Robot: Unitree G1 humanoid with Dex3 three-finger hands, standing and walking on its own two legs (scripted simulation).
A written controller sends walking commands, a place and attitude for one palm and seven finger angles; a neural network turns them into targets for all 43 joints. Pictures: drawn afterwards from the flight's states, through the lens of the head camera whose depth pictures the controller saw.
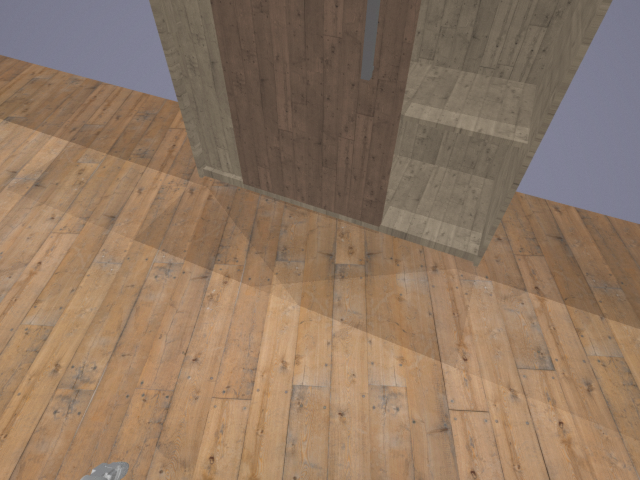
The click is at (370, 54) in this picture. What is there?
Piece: wardrobe's sliding door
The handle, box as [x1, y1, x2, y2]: [361, 0, 379, 80]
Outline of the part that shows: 379,0 367,1 361,78 368,80 371,77 371,72 373,69 372,63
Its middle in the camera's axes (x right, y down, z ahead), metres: +0.15 -0.60 +1.07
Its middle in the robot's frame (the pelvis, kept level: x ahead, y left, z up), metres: +1.22 -0.08 +0.09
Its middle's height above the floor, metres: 0.86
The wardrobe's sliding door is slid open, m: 0.41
